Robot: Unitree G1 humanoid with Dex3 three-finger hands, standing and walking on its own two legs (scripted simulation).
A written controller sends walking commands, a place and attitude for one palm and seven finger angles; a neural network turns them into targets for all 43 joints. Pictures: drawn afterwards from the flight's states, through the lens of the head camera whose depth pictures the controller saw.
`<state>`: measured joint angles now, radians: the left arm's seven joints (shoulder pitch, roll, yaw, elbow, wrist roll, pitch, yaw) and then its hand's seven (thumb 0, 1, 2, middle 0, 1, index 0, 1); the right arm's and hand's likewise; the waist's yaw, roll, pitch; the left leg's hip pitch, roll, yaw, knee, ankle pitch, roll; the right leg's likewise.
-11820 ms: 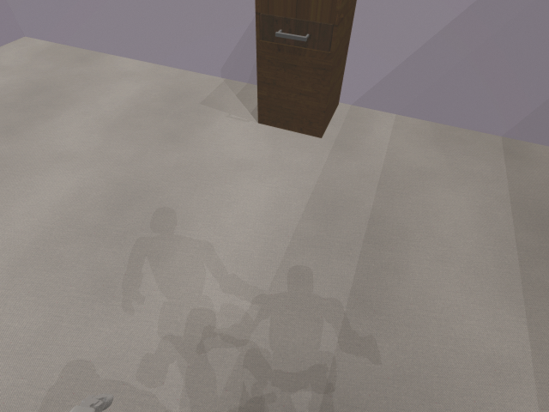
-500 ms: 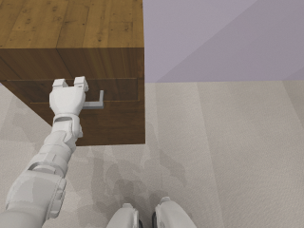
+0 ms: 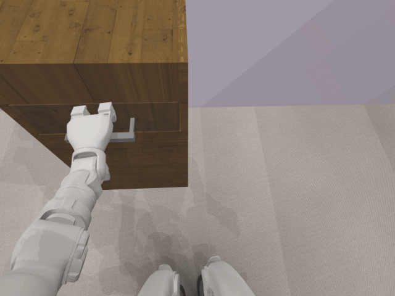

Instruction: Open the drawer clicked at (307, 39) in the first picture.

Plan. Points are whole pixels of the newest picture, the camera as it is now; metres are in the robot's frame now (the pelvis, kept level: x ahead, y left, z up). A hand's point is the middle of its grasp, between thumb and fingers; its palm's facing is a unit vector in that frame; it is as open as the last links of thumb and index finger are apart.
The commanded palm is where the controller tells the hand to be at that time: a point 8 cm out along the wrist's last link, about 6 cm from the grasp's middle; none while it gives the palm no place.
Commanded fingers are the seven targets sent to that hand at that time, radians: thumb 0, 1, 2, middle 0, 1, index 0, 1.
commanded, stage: move the hooked fingers above the handle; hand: left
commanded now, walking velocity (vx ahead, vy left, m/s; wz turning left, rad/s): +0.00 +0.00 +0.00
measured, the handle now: (101, 130) +0.52 +0.21 -0.08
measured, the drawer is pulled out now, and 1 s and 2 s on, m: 0.00 0.00 0.00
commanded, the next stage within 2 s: none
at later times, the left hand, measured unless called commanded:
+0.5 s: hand (94, 144) +0.45 +0.21 -0.04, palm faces -0.06 -0.03 -1.00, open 13.8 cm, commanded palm +0.43 +0.20 +0.02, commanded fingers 0.00 -0.50 0.30 -0.30 -1.20 -0.30 -1.20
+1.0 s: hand (96, 145) +0.45 +0.20 -0.04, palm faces -0.08 -0.04 -1.00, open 13.7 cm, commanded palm +0.44 +0.20 +0.02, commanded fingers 0.00 -0.50 0.30 -0.30 -1.20 -0.30 -1.20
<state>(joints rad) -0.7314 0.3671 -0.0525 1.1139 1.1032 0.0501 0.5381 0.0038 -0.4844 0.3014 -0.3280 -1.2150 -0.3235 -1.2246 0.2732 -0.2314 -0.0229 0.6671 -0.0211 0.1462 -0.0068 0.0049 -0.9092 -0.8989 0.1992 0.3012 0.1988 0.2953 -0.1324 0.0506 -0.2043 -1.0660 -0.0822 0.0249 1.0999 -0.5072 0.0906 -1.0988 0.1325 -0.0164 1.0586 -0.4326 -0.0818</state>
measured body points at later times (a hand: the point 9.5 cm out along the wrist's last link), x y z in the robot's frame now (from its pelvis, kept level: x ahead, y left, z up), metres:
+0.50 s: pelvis +0.01 +0.01 +0.01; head +0.13 +0.01 +0.44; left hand +0.45 +0.21 +0.01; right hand +0.05 -0.25 -0.13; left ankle -0.01 +0.07 -0.65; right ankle +0.02 -0.07 -0.65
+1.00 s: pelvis +0.01 +0.02 +0.01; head +0.12 +0.02 +0.44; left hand +0.45 +0.20 +0.01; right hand +0.05 -0.24 -0.13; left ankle -0.01 +0.07 -0.65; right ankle +0.02 -0.07 -0.65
